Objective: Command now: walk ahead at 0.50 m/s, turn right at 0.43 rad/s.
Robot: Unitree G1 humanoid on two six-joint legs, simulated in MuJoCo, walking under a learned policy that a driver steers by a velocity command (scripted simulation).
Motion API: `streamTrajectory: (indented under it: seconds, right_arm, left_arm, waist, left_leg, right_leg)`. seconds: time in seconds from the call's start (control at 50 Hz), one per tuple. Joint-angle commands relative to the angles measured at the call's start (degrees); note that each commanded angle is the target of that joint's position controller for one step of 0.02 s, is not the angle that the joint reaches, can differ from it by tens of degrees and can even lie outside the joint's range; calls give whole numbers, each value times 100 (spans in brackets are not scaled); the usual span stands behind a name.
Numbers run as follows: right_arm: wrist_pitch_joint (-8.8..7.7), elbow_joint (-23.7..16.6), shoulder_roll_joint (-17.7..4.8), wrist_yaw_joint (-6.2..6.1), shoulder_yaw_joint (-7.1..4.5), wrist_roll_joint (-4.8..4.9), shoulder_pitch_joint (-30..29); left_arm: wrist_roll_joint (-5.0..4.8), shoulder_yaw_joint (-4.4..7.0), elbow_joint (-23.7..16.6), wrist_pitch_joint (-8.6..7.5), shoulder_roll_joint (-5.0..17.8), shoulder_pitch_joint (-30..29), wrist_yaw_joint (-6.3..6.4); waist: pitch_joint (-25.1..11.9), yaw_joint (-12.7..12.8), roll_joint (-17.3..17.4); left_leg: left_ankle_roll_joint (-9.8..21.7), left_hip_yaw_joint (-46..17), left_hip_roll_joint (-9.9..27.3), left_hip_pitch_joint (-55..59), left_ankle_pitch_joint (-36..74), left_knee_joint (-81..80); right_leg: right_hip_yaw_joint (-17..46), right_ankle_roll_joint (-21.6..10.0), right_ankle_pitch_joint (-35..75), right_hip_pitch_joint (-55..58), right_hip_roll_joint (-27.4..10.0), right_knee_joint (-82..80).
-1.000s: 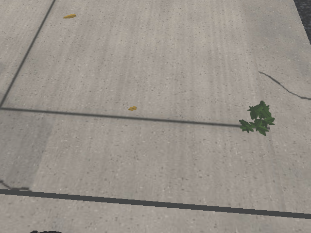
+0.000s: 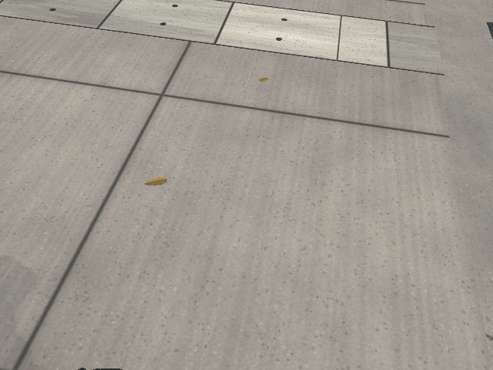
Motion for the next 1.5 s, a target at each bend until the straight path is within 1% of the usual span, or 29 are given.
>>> streamTrajectory:
  seconds: [0.02,0.1,0.14,0.18,0.22,0.24,0.26,0.28,0.3,0.34,0.46,0.52,0.58,0.68,0.7,0.72,0.74,0.78,0.82,0.96,1.1,1.14,1.18,1.2,1.22,1.24,1.26,1.32,1.5]
  right_arm:
    - [-103,-338,-1003,-145,-211,61,-210]
    - [59,-295,-1206,-103,-302,135,-72]
    - [126,-316,-1316,-78,-333,177,-130]
    - [201,-358,-1530,-99,-408,215,-194]
    - [279,-478,-1691,-139,-474,277,-368]
    - [231,-624,-1575,-165,-437,207,-374]
    - [100,-986,-615,-76,-133,30,68]
    - [-119,-1111,-1021,-14,-201,195,-522]
    - [-236,-1348,-1237,23,-261,373,-1104]
    - [-317,-1403,-1209,-38,-256,221,-1182]
    - [-48,-1658,-963,-23,-208,32,-1547]
    - [-73,-1783,-733,40,-101,46,-2349]
    - [-116,-1892,-926,84,-164,163,-2691]
    - [-206,-1777,-1363,65,-444,165,-1899]
    - [-226,-1712,-1571,30,-526,62,-1129]
    - [-186,-1605,-2011,-1,-618,-55,-402]
    - [-137,-1383,-1931,83,-623,47,-113]
    - [-34,-1485,-1183,59,-429,117,-672]
    - [-2,-1425,-983,70,-335,32,-1078]
    - [-36,-1000,-1316,51,-399,175,-908]
    - [132,-631,-1607,64,-427,307,-345]
    - [195,-566,-1694,55,-449,327,-367]
    - [232,-544,-1494,31,-362,289,-385]
    - [189,-764,-1120,20,-199,103,-474]
    - [121,-740,-684,22,-55,121,244]
    - [136,-579,-1324,3,-235,228,42]
    - [165,-690,-1405,1,-286,313,-325]
    - [427,-658,-1163,-84,-318,239,-449]
    - [726,-1286,-867,3,-328,176,-1257]
  left_arm:
    - [-17,13,-411,4,84,-387,-92]
    - [-27,47,-712,-16,131,-1063,-233]
    - [3,106,-766,-3,228,-1021,-280]
    - [38,239,-723,38,443,-595,-289]
    - [29,539,-352,80,928,836,-198]
    - [57,712,-161,137,1313,1677,-77]
    - [26,753,-199,52,1780,1491,-31]
    - [60,633,-294,-36,1301,1589,-20]
    - [91,544,-279,-113,1014,1400,-15]
    - [76,471,-353,-191,785,874,-17]
    - [93,473,-295,-233,974,940,179]
    - [50,519,-199,-168,1108,1175,225]
    - [-23,554,-74,-132,1170,1489,229]
    - [23,542,-95,-43,958,1345,281]
    - [86,431,-198,-55,653,1305,251]
    - [81,296,-282,-86,185,2031,264]
    - [-77,277,-272,-134,450,2422,263]
    - [-20,401,-255,-90,988,1460,260]
    - [102,417,-404,-106,855,934,233]
    - [142,189,-453,-153,329,419,147]
    - [20,190,-720,-246,446,-632,7]
    - [38,240,-711,-269,535,-491,-13]
    - [176,447,-406,-286,913,590,60]
    - [340,557,-325,-276,1401,1534,135]
    - [358,580,-323,-218,1625,1545,125]
    - [282,481,-300,-194,1125,1650,106]
    - [239,399,-283,-213,921,1332,98]
    - [234,319,-212,-273,602,424,72]
    - [238,470,146,-104,948,115,389]
  waist:
    - [599,-32,635]
    - [907,-292,546]
    - [827,-185,734]
    - [492,119,1077]
    - [-250,913,991]
    - [-689,1264,559]
    - [-1170,569,-1012]
    - [-1800,898,-395]
    - [-975,934,-192]
    - [-212,477,345]
    - [332,256,293]
    - [369,589,5]
    - [285,745,-196]
    - [-22,176,-416]
    - [-739,-193,-160]
    - [-1664,-44,1272]
    - [-1886,24,2424]
    - [-455,-128,1027]
    - [206,133,747]
    - [258,203,748]
    - [489,-144,796]
    - [429,36,825]
    - [-252,606,625]
    - [-1192,963,-125]
    - [-1741,660,-1492]
    - [-1597,903,-648]
    - [-1006,794,-465]
    - [-337,241,-264]
    - [-90,272,-242]
  left_leg:
    - [529,-528,1449,-139,1880,-1054]
    - [548,-343,1791,1012,2183,-814]
    - [484,-78,1766,1133,3722,-413]
    - [414,79,1733,1277,5809,409]
    - [197,196,1471,781,6200,2258]
    - [-10,50,1234,-803,4252,3797]
    - [-365,-350,47,-3459,-1329,5938]
    - [-300,-1673,-33,-3823,-1523,6667]
    - [-170,-1785,251,-4115,-882,6577]
    - [-177,-1705,587,-3831,-281,5798]
    - [-718,-1482,709,-3535,337,3979]
    - [-729,-1310,325,-2770,1672,2244]
    - [-658,-1471,139,-2478,2043,1543]
    - [-181,-1518,92,-1294,1246,869]
    - [122,-1994,704,48,1130,1050]
    - [866,-4100,2034,2132,547,868]
    - [1380,-6194,2552,2527,-1183,121]
    - [961,-4658,2030,1088,-1490,-112]
    - [887,-3495,1545,-255,-120,-307]
    - [1065,-2175,1319,-644,1508,-801]
    - [825,-1910,1458,-171,1369,-585]
    - [713,-1889,1523,-34,1762,-250]
    - [350,-1472,974,-381,3325,1344]
    - [14,-1217,544,-1516,1711,3154]
    - [-331,-1294,-185,-3271,-1974,4780]
    - [-369,-1941,-4,-3480,-2023,5387]
    - [-375,-1908,147,-3691,-1747,5464]
    - [-528,-1685,557,-2941,-895,4812]
    - [-607,-1316,577,-2523,618,3103]
  right_leg:
    - [-351,100,161,285,-206,-1324]
    - [-632,-56,-224,-66,-231,-2358]
    - [-954,-191,-524,517,9,-2695]
    - [-1266,-392,-1038,1303,411,-2719]
    - [-1271,-735,-741,3266,824,-3410]
    - [-195,-996,-730,5131,261,-3377]
    - [3017,-2080,-1536,6979,-1310,-3806]
    - [4169,-2195,-2141,6881,-1607,-4645]
    - [3271,-1829,-1586,6178,-1389,-4791]
    - [2045,-1551,-251,4793,-899,-4842]
    - [1208,-1450,641,3282,-449,-5178]
    - [815,-1080,162,2792,-41,-4990]
    - [1239,-941,-330,3133,-245,-4738]
    - [1776,-536,-26,3648,-245,-3439]
    - [1456,-315,-335,3175,69,-2163]
    - [703,113,-2358,1506,799,-170]
    - [631,237,-3447,261,737,1002]
    - [458,316,-2459,-57,254,1508]
    - [393,256,-1975,384,-51,887]
    - [-51,319,-918,871,-297,-1311]
    - [-319,200,-418,1412,-36,-3021]
    - [-446,36,-631,1864,93,-3375]
    - [-466,-249,-128,3735,206,-3826]
    - [841,-658,1422,5424,-1083,-3563]
    - [2643,-1516,2119,6587,-2306,-3837]
    - [2471,-1405,2229,6147,-2109,-3901]
    - [1613,-1234,2697,5640,-1885,-3913]
    - [426,-926,2584,3990,-1330,-4494]
    - [-817,-949,1644,3598,-1364,-4953]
